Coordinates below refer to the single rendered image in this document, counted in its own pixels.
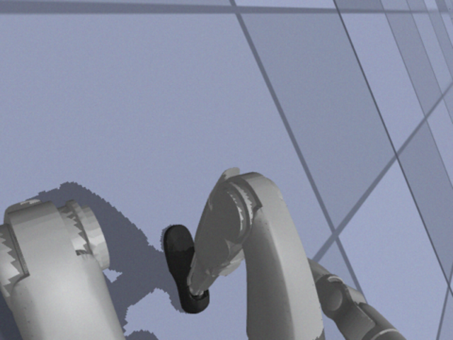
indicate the right robot foot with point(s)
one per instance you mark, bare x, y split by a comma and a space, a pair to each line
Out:
179, 251

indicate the right robot arm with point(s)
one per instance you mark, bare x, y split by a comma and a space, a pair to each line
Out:
355, 319

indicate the right robot hand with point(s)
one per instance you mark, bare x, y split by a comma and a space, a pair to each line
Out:
317, 270

